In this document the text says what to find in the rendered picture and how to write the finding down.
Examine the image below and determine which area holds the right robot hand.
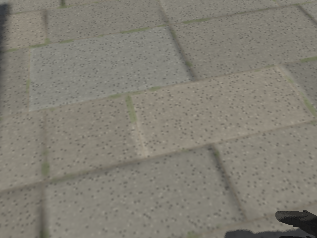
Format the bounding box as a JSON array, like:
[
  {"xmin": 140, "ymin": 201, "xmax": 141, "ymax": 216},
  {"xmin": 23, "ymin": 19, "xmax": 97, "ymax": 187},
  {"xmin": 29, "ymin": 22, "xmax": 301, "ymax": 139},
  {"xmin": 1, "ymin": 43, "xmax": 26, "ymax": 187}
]
[{"xmin": 275, "ymin": 210, "xmax": 317, "ymax": 238}]

